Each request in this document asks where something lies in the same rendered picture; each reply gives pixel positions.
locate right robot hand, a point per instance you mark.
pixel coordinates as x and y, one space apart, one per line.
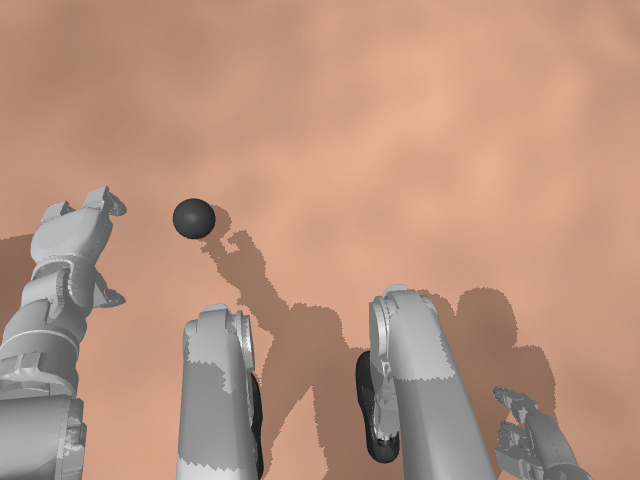
536 448

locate ball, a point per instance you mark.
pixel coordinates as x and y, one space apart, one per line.
194 218

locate right robot foot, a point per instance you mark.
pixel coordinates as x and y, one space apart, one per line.
380 450

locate left robot hand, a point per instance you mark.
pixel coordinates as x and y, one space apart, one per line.
83 233

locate left robot arm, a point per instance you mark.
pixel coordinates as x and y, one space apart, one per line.
42 436

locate right robot arm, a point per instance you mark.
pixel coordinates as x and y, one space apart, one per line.
566 472

